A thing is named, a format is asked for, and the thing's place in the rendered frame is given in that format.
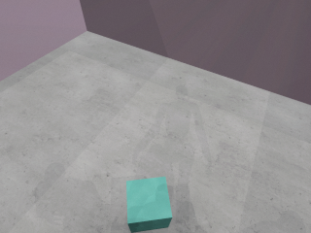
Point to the carton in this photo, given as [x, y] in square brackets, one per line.
[148, 204]

